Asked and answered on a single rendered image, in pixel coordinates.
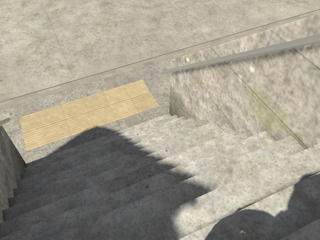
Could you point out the stairs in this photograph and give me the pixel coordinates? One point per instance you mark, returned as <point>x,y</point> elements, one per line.
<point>168,178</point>

